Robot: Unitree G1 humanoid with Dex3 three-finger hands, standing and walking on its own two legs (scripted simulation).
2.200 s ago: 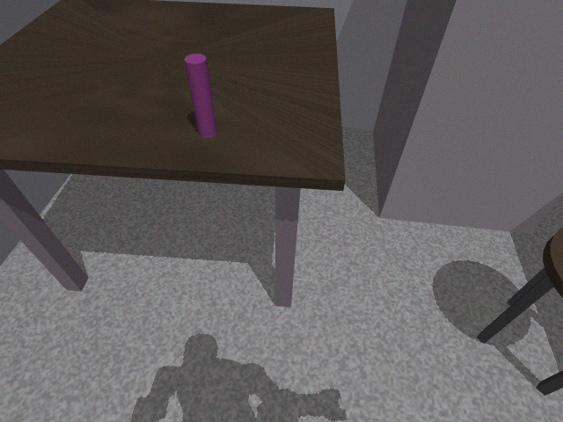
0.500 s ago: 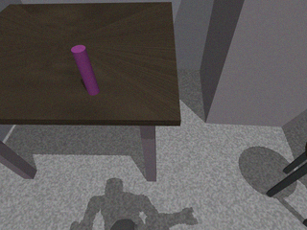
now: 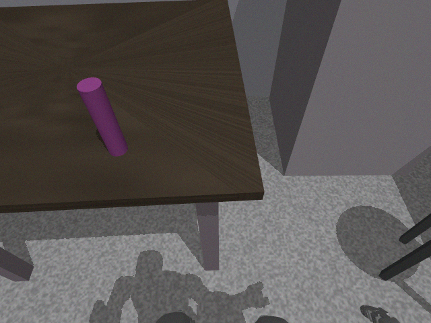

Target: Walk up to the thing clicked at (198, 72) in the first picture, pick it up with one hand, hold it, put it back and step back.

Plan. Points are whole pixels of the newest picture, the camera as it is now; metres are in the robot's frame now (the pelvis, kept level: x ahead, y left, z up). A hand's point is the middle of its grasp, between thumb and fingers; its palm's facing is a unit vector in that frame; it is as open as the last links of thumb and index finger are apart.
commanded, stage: walk up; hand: left
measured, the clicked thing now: (105, 121) +0.49 +0.23 +0.09
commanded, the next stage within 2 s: stand in 1.20 s
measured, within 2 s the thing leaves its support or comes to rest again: neither
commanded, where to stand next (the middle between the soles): +0.05 +0.01 m, yaw +2 degrees
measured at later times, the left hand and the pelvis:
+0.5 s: hand out of the picture +0.11 +0.26 -0.13, palm faces +0.00 -0.95 -0.32, open 7.4 cm; pelvis +0.01 +0.01 +0.03, yaw +1 degrees
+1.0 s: hand out of the picture +0.08 +0.25 -0.12, palm faces +0.04 -0.95 -0.32, open 7.4 cm; pelvis +0.01 +0.00 +0.04, yaw +2 degrees
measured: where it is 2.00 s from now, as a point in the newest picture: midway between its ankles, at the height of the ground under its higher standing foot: outside the picture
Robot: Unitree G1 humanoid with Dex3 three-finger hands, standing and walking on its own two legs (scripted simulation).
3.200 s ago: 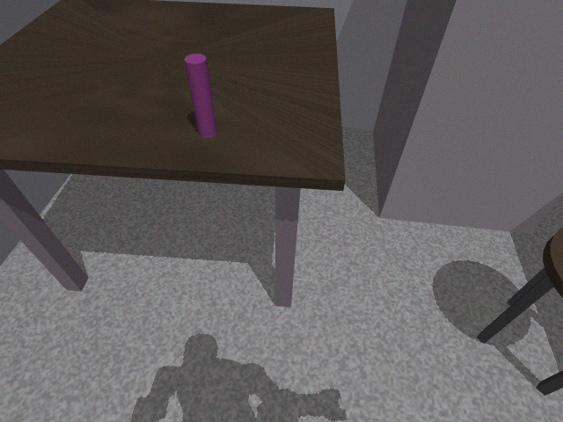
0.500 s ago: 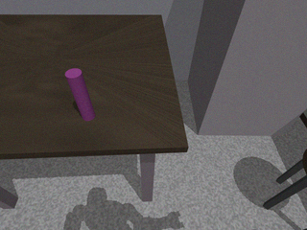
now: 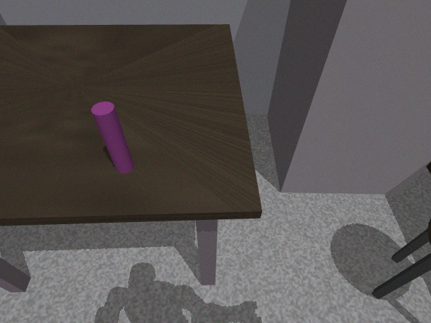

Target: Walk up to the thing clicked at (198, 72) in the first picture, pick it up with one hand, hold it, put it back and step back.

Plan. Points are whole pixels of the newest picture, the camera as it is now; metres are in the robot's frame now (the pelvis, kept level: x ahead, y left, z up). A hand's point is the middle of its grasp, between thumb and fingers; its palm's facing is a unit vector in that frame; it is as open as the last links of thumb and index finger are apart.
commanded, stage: walk up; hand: left
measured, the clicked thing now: (115, 140) +0.48 +0.22 +0.06
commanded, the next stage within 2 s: stand in 0.20 s
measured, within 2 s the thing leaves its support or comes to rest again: neither
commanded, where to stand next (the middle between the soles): +0.04 +0.01 m, yaw +0 degrees
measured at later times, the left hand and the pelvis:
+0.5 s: hand out of the picture +0.09 +0.26 -0.16, palm faces -0.03 -0.94 -0.34, open 7.4 cm; pelvis +0.01 +0.01 +0.00, yaw -1 degrees
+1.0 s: hand out of the picture +0.10 +0.25 -0.15, palm faces -0.04 -0.94 -0.35, open 7.4 cm; pelvis +0.02 +0.00 +0.00, yaw -1 degrees
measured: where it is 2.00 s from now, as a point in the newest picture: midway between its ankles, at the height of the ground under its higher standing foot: outside the picture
